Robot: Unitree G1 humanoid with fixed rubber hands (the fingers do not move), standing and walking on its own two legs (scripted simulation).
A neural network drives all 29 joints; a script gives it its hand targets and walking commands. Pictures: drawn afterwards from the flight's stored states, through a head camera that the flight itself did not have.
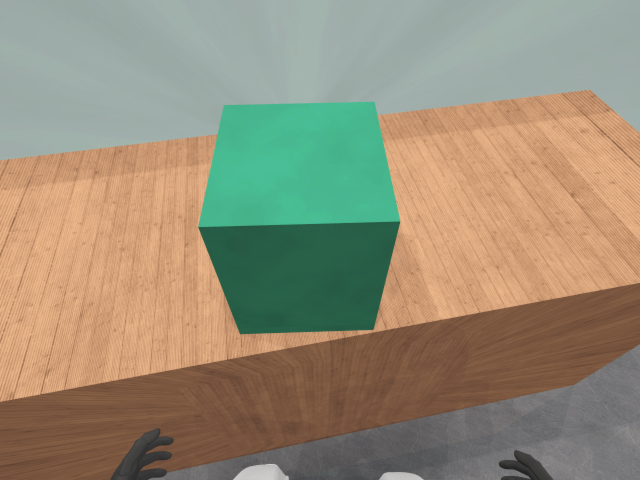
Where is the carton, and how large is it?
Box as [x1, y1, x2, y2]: [198, 102, 399, 333]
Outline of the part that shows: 374,102 251,104 223,106 198,227 240,333 373,329 399,224 399,217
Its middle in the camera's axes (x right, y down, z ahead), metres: -0.02 -0.02 +0.54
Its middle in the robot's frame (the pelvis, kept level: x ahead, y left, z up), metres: +0.43 +0.04 +0.05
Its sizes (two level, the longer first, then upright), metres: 0.210 0.200 0.250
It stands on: a pedestal, 0.69 m high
